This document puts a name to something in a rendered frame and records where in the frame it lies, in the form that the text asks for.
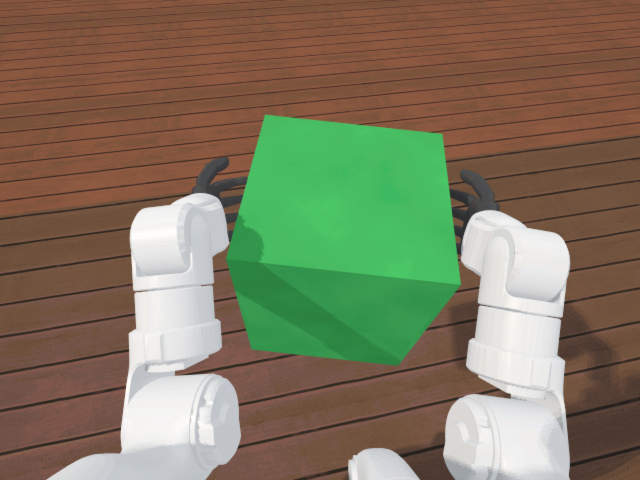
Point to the robot right upper arm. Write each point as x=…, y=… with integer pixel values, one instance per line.
x=494, y=438

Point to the robot left upper arm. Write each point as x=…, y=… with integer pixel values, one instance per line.
x=175, y=428

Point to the robot right thigh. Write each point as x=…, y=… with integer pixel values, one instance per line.
x=379, y=464

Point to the right robot forearm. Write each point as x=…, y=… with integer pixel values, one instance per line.
x=523, y=278

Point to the right robot hand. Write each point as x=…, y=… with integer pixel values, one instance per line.
x=474, y=204

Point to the left robot forearm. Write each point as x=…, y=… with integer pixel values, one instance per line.
x=171, y=249

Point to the left robot hand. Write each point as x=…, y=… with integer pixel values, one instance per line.
x=203, y=186

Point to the carton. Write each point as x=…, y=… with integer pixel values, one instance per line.
x=344, y=244

